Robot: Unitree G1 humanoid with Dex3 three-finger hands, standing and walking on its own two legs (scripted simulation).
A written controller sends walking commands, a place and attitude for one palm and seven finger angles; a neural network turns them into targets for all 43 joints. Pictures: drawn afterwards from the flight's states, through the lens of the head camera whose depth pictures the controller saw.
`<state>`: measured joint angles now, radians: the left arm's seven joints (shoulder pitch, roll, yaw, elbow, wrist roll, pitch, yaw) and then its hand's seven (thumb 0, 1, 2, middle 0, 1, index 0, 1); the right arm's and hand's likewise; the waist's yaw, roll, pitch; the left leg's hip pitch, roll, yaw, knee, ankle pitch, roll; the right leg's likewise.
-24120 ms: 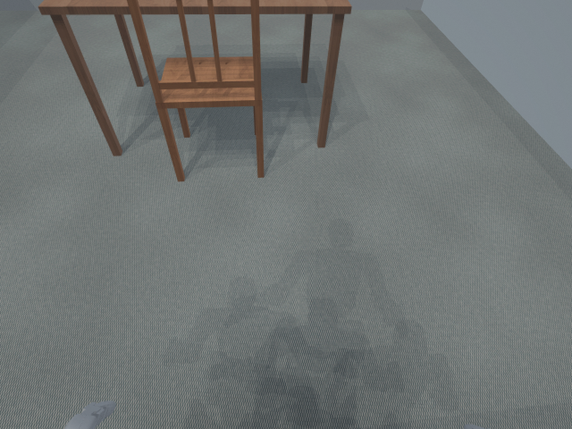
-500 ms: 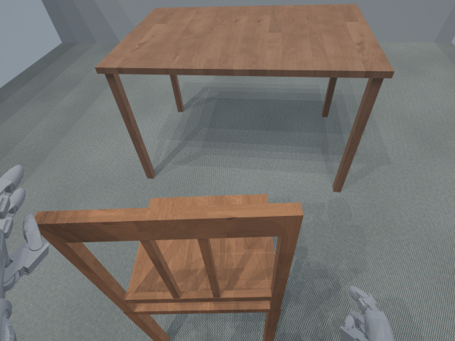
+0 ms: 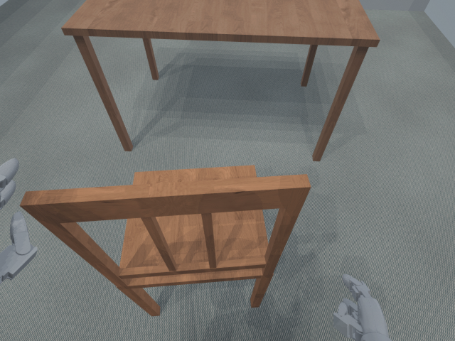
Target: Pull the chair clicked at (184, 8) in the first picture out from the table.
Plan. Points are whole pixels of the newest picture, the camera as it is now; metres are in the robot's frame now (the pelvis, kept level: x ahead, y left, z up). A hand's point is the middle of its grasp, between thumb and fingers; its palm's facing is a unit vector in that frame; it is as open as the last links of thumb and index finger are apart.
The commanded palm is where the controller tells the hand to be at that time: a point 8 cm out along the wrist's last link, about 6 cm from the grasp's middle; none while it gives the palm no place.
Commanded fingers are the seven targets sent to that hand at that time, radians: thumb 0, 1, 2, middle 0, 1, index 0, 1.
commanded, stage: step back with the hand held close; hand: left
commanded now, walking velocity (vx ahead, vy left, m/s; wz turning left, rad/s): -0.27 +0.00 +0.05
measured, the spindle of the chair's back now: (162, 245) +0.30 +0.16 -0.09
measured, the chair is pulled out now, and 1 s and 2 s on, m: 0.61 0.61 0.61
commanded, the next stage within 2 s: stop stepping back and stand still in 0.96 s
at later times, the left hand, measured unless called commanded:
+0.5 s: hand out of the picture +0.13 +0.27 +0.16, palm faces +0.45 -0.72 -0.52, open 7.4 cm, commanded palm +0.06 +0.30 +0.18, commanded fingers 0.00 0.90 0.90 -0.20 -0.30 -0.20 -0.30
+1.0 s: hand out of the picture +0.04 +0.23 +0.16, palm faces +0.47 -0.72 -0.51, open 7.4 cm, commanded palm -0.03 +0.26 +0.18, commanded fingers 0.00 0.90 0.90 -0.20 -0.30 -0.20 -0.30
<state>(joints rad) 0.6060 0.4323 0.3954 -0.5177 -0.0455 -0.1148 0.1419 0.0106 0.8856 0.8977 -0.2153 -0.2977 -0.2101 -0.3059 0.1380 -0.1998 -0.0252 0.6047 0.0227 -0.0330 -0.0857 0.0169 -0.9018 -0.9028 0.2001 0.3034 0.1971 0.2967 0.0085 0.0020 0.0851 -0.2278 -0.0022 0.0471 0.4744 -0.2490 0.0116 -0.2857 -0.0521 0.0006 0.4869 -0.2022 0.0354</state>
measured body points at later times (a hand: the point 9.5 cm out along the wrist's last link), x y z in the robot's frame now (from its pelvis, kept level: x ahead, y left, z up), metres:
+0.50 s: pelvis -0.06 -0.01 -0.01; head -0.03 +0.01 +0.44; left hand +0.10 +0.31 +0.19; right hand +0.10 -0.25 -0.09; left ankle -0.02 +0.11 -0.74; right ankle -0.03 -0.15 -0.73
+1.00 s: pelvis -0.15 -0.05 -0.01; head -0.13 -0.04 +0.44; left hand +0.01 +0.27 +0.19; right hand +0.03 -0.29 -0.09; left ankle -0.19 +0.08 -0.74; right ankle -0.03 -0.15 -0.74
